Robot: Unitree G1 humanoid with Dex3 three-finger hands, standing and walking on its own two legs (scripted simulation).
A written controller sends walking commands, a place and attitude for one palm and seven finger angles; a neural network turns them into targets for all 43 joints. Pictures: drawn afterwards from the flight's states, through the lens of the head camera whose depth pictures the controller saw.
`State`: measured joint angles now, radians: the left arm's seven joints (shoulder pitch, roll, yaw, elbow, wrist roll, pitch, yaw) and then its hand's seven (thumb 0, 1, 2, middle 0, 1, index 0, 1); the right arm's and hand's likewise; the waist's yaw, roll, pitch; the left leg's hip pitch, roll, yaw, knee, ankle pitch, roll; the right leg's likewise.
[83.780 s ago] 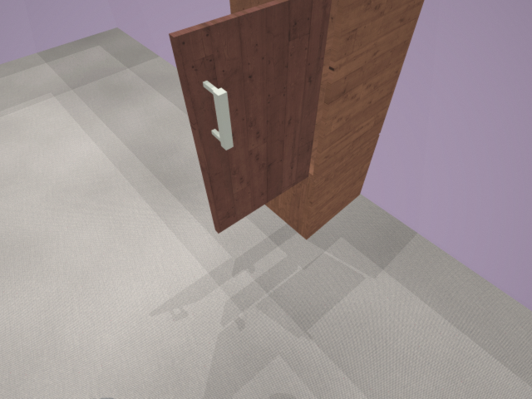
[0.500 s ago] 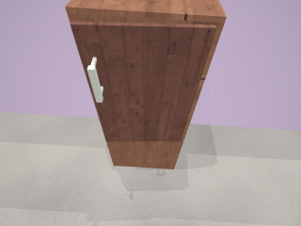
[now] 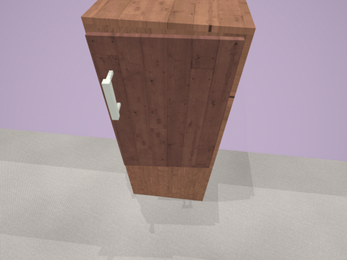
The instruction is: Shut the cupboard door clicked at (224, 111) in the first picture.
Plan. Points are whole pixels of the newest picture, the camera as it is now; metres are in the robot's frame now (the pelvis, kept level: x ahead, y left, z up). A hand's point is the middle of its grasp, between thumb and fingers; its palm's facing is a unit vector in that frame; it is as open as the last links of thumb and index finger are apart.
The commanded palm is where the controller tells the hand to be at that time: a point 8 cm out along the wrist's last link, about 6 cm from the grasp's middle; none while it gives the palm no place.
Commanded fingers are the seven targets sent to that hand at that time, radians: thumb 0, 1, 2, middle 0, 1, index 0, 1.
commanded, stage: look again from close up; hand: left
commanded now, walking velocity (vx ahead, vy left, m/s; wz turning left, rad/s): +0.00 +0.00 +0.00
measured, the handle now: (113, 96) +0.52 +0.21 +0.08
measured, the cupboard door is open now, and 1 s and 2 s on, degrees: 5 5 5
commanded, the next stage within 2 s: shuffle to correct the standing spot in 0.46 s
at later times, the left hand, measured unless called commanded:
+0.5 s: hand out of the picture -0.03 +0.24 -0.19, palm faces +0.01 -0.98 -0.20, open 7.4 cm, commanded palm none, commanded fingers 0.00 0.90 0.90 -0.20 -0.30 -0.20 -0.30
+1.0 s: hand out of the picture -0.05 +0.19 -0.20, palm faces +0.06 -0.99 -0.11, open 7.4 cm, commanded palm none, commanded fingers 0.00 0.90 0.90 -0.20 -0.30 -0.20 -0.30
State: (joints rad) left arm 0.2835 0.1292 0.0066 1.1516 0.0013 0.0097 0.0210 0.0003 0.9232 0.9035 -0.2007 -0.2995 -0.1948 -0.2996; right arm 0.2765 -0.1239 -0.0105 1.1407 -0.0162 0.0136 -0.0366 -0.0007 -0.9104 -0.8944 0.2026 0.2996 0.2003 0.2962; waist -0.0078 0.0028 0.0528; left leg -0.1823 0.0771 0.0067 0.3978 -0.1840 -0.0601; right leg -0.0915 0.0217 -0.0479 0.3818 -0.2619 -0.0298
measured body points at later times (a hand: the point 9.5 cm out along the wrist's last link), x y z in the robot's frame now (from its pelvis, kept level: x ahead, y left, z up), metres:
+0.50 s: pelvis -0.03 +0.05 -0.01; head -0.04 +0.07 +0.44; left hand -0.03 +0.29 -0.17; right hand -0.01 -0.18 -0.15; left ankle +0.02 +0.16 -0.74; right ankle -0.03 -0.10 -0.74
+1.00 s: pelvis +0.02 +0.04 -0.02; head +0.02 +0.06 +0.43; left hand -0.05 +0.24 -0.18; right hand +0.02 -0.19 -0.16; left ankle +0.02 +0.16 -0.74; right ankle -0.03 -0.10 -0.74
